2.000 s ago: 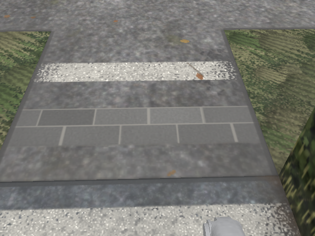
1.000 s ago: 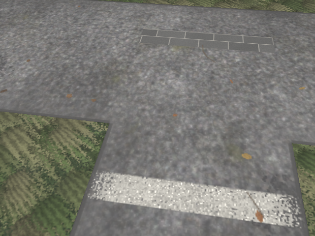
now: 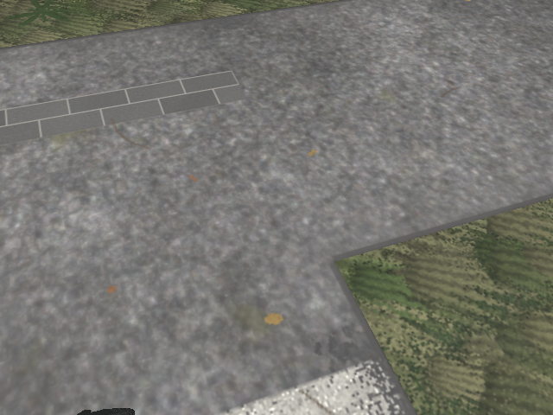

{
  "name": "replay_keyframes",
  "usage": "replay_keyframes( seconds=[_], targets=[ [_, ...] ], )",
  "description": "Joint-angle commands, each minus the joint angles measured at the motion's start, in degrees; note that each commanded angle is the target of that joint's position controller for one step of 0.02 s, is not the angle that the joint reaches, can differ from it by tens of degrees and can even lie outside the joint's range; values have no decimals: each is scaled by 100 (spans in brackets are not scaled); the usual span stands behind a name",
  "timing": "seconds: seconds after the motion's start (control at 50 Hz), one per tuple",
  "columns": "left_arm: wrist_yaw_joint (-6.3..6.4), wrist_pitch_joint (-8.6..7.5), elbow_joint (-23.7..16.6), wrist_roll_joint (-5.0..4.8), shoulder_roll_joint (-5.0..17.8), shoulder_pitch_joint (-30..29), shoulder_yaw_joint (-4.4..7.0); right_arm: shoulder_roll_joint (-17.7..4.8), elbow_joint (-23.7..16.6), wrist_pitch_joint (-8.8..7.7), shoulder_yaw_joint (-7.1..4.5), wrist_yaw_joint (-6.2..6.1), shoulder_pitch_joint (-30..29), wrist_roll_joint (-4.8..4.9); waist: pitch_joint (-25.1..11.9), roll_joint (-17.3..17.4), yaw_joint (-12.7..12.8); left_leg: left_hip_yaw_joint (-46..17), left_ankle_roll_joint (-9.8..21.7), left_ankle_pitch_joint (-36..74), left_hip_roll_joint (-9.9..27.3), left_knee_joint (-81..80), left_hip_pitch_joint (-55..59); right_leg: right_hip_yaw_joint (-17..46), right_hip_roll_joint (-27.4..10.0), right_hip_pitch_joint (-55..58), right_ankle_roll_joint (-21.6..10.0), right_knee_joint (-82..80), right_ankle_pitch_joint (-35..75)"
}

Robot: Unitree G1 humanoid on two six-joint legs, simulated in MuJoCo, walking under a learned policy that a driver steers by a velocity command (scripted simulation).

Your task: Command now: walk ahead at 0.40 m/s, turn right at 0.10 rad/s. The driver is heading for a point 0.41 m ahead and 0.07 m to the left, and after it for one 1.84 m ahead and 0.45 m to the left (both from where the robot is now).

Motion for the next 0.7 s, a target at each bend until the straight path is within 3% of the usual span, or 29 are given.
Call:
replay_keyframes(
  seconds=[0.02, 0.06, 0.14, 0.18, 0.22, 0.24, 0.26, 0.28, 0.3, 0.32, 0.34, 0.36, 0.4, 0.44, 0.48, 0.5, 0.54, 0.58, 0.64, 0.66, 0.7],
  targets=[
    [-53, -72, -770, -173, 1, -1173, -22, -802, -154, 56, -183, -67, 291, 58, 270, 630, 13, -854, 369, 1995, 1120, -553, 743, -379, -363, -752, -16, -707, 353],
    [-81, -25, -853, -176, 61, -1362, -13, -865, -159, 95, -220, -70, 441, 7, 474, 821, -84, -804, 450, 1906, 1119, -646, 694, -473, -374, -546, -57, -1223, 353],
    [-104, -18, -993, -200, 166, -1728, 9, -932, -185, 151, -285, -41, 576, 100, 772, 834, -156, -890, 636, 2142, 1354, -537, 880, -624, -293, -351, -224, -1910, 10],
    [-142, -69, -1054, -177, 87, -1861, -19, -988, -145, 219, -331, -58, 667, 165, 805, 855, -148, -902, 704, 2482, 1449, -347, 887, -744, -181, -37, -328, -2155, -214],
    [-196, -127, -1007, -161, 202, -1554, 43, -1065, -141, 246, -352, -89, 570, 181, 568, 976, 166, -896, 690, 3700, 1460, 112, 697, -816, 61, 912, -490, -2353, -342],
    [-200, -125, -806, -149, 375, -1000, 153, -1200, -220, 244, -378, -112, 302, 250, 233, 1063, 535, -821, 627, 4347, 1343, 588, 552, -812, 172, 1761, -553, -2669, -182],
    [-171, -101, -538, -106, 642, -113, 283, -1284, -290, 232, -406, -97, 115, 299, -332, 836, 917, -631, 536, 4359, 1117, 1295, 77, -795, 212, 3093, -620, -2782, 114],
    [-56, -92, -286, -27, 1013, 1067, 437, -1252, -474, 165, -371, -97, -274, 190, -992, 659, 1525, -558, 363, 3288, 902, 2645, -1331, 39, -604, 4940, -938, -2441, 226],
    [25, -65, -153, 124, 1514, 1750, 502, -613, -709, 81, -176, -108, 27, 136, -1956, -712, 1426, -243, 8, -273, 109, 4743, -3316, 2270, -2263, 6776, -1529, -2746, -294],
    [47, -42, -127, 137, 1117, 1688, 369, -825, -664, -34, -222, -77, 182, 281, -2190, -1094, 1378, -978, -40, -1840, 62, 5754, -3748, 3582, -2613, 6212, -1824, -3494, -1135],
    [29, -59, -98, 56, 749, 1234, 248, -1100, -741, -27, -331, -78, -99, 381, -1231, -901, 1223, -960, -51, -1390, 379, 6111, -4145, 2761, -2382, 5403, -1642, -3690, -1513],
    [-3, -95, -79, -12, 524, 818, 166, -1086, -831, 4, -346, -112, -435, 354, -594, -686, 1032, -793, -42, -919, 567, 6080, -4130, 1992, -2111, 4499, -1410, -3948, -1463],
    [-104, -165, 33, 75, 278, 264, 108, -939, -846, 143, -379, -189, -527, 269, -101, -582, 609, -811, 35, -387, 838, 5792, -3728, 913, -1601, 3304, -1146, -4391, -641],
    [-144, -214, 223, 116, 352, 212, 141, -691, -819, 282, -344, -237, -353, 315, 76, -501, 391, -846, 26, -239, 940, 5774, -3548, 345, -1533, 2717, -1044, -4652, -213],
    [-111, -255, 405, 209, 496, 322, 184, -832, -894, 367, -374, -243, -536, 249, 220, -377, 327, -923, -63, 224, 1003, 5525, -3681, -150, -1492, 2479, -1051, -4775, 72],
    [-58, -285, 452, 299, 531, 356, 177, -909, -937, 403, -402, -207, -701, 262, 275, -367, 328, -916, -134, 575, 969, 5265, -3840, -395, -1446, 2482, -1040, -4728, 282],
    [14, -342, 584, 216, 495, 592, 133, -960, -1002, 426, -402, -151, -943, 176, 315, -78, 475, -912, -167, 1414, 875, 4574, -3828, -755, -1392, 2603, -999, -4702, 653],
    [104, -343, 718, 167, 691, 762, 147, -927, -1146, 414, -357, -53, -1356, 180, 406, -103, 581, -819, -157, 1874, 803, 3844, -3768, -880, -1456, 2866, -963, -4795, 690],
    [175, -282, 851, 105, 923, 1015, 177, -882, -1392, 432, -262, 103, -2046, 207, 658, 10, 841, -507, -83, 1887, 767, 3058, -3974, -1122, -1629, 3535, -914, -4829, 679],
    [153, -245, 896, 53, 945, 1084, 182, -884, -1511, 474, -238, 192, -2285, 158, 751, 153, 926, -359, -9, 1691, 742, 2791, -3967, -1277, -1655, 3698, -909, -4766, 844],
    [133, -185, 965, 13, 1063, 1236, 209, -905, -1728, 508, -224, 276, -2519, 183, 757, 6, 1003, -110, 106, 1231, 664, 2539, -3874, -1405, -1748, 4055, -847, -4501, 1209]
  ],
)
Velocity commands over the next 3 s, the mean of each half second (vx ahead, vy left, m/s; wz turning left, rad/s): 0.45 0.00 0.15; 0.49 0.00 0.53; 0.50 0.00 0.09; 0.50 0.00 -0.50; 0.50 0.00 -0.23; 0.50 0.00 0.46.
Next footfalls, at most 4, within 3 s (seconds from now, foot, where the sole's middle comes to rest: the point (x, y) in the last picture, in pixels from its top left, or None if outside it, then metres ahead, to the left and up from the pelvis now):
0.28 right None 0.26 -0.15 -0.79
0.80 left None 0.50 0.16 -0.79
1.34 right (196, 292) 0.86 0.12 -0.79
1.82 left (99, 244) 1.05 0.41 -0.79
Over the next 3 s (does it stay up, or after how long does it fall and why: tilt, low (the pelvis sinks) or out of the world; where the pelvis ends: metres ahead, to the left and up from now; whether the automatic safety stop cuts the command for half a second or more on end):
stays up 1.54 0.33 -0.02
